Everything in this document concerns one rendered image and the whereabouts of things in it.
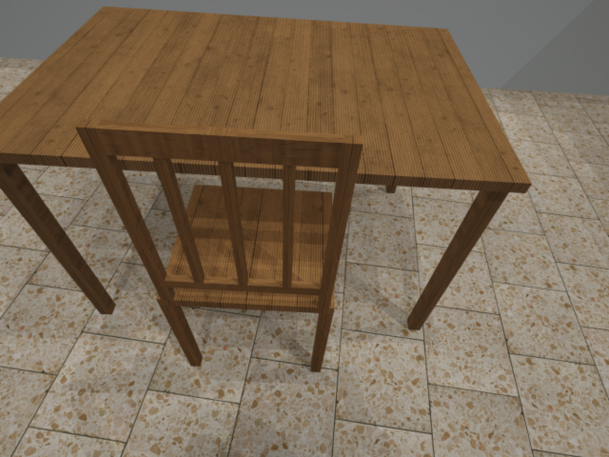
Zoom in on table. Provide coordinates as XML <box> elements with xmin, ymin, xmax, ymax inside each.
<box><xmin>0</xmin><ymin>7</ymin><xmax>532</xmax><ymax>330</ymax></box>

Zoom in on chair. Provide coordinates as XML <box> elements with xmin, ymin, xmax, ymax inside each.
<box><xmin>75</xmin><ymin>119</ymin><xmax>363</xmax><ymax>372</ymax></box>

